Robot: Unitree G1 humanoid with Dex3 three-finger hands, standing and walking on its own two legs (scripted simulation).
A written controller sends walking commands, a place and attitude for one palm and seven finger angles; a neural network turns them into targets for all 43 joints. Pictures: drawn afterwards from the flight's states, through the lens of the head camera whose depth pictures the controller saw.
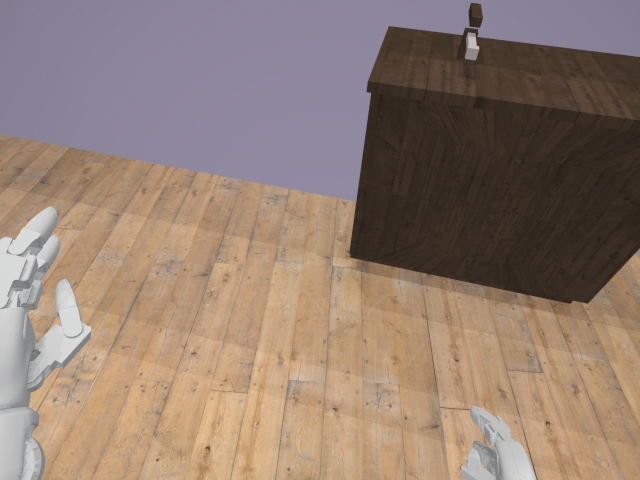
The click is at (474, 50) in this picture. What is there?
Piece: tap's lever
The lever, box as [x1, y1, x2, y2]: [465, 45, 478, 59]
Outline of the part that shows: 468,45 465,53 465,58 475,59 478,51 478,46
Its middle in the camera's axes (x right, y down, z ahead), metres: +0.40 -0.49 +1.02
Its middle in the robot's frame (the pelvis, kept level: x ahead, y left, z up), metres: +1.12 -0.32 +0.10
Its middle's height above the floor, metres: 0.88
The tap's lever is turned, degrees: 0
